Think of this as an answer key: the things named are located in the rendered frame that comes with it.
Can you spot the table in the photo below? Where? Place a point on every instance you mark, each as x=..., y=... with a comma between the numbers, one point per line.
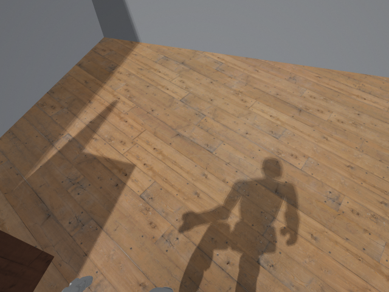
x=21, y=264

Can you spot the left robot hand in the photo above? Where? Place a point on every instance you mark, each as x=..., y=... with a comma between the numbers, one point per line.
x=79, y=285

